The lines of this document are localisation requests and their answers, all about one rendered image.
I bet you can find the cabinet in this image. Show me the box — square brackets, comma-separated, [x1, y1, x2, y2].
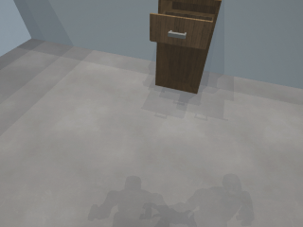
[155, 0, 222, 95]

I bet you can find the handle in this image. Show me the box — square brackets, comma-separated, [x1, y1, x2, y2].
[168, 30, 187, 39]

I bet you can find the drawer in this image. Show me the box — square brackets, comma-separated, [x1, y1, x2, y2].
[150, 11, 214, 50]

